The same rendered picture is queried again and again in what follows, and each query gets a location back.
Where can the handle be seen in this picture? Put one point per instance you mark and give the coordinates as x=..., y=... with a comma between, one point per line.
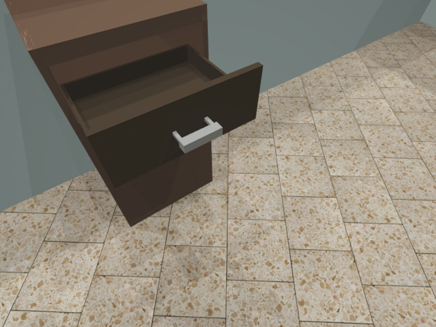
x=200, y=137

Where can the cabinet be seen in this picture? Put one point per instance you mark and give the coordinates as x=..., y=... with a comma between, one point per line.
x=71, y=39

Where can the drawer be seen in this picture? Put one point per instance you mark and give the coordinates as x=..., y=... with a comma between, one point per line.
x=128, y=112

